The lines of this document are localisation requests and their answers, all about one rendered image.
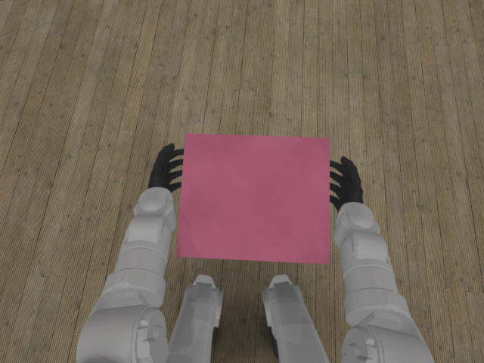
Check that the robot right forearm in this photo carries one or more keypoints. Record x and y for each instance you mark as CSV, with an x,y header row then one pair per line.
x,y
372,296

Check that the left robot shin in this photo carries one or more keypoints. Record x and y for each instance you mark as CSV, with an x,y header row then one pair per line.
x,y
203,279

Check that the robot left hand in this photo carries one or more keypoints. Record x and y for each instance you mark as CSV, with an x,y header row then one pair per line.
x,y
160,176

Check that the carton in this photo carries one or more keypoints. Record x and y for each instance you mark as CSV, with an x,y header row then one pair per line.
x,y
255,197

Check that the left robot upper arm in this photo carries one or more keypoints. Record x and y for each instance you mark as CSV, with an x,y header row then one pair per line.
x,y
130,334

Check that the robot left thigh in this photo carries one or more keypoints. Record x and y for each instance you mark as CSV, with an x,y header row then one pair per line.
x,y
191,339

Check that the right robot upper arm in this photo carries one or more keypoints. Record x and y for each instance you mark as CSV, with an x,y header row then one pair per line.
x,y
367,343

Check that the robot right hand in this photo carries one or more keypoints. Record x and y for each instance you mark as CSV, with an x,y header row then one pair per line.
x,y
350,183

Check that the robot left forearm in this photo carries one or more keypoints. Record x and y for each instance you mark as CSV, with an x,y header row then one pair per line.
x,y
138,278

